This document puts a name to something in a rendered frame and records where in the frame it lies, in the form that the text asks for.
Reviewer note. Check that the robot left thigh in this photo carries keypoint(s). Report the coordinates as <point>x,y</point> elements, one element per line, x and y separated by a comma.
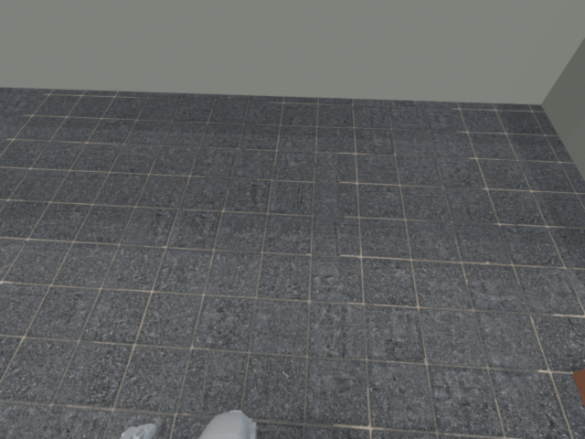
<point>230,425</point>

